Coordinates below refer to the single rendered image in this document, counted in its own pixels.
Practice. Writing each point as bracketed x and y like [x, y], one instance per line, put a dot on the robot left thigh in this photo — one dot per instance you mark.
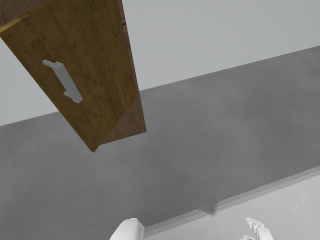
[129, 229]

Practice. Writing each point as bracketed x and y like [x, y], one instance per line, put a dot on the handle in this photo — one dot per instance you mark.
[64, 77]

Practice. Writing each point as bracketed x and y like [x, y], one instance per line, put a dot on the right robot hand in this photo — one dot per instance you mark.
[261, 232]

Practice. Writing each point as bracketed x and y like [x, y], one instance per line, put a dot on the cupboard door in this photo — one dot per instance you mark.
[86, 36]

